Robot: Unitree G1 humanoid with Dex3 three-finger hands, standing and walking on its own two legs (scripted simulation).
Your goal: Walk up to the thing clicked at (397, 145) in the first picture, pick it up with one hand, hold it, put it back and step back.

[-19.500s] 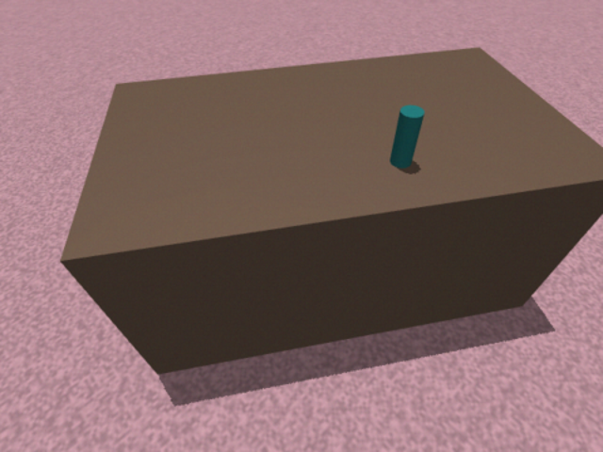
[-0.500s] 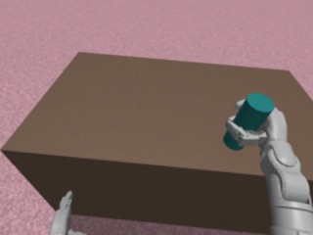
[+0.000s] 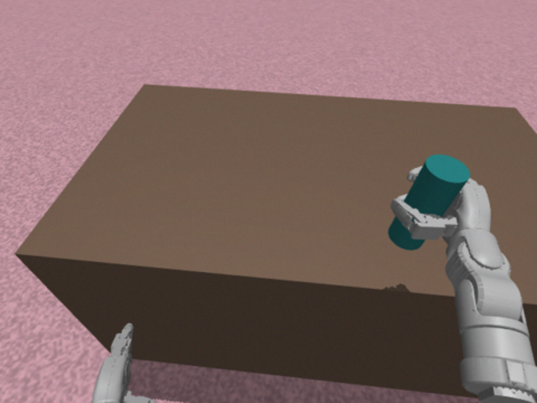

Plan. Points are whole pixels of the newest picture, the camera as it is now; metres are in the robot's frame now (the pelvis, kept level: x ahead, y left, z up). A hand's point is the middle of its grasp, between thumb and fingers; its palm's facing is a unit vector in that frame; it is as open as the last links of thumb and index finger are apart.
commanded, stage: crouch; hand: right
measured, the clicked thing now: (423, 205) +0.37 -0.18 +0.13
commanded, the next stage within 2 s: lower in 1.04 s
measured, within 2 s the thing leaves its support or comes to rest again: rests again in 1.94 s
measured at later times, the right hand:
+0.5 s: hand (407, 194) +0.46 -0.20 +0.07, palm faces +0.17 +0.99 +0.01, open 7.9 cm
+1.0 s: hand (403, 190) +0.50 -0.21 +0.04, palm faces +0.16 +0.99 +0.01, open 7.9 cm
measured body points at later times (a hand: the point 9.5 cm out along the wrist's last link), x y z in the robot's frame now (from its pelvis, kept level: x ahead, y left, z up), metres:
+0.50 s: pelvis -0.01 -0.01 -0.02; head +0.05 -0.02 +0.43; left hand +0.13 +0.25 -0.08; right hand +0.44 -0.25 +0.07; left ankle +0.02 +0.13 -0.73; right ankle +0.02 -0.13 -0.74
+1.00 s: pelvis +0.00 -0.02 -0.04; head +0.09 -0.04 +0.40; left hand +0.14 +0.26 -0.08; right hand +0.48 -0.26 +0.04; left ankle +0.02 +0.13 -0.73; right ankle +0.02 -0.13 -0.73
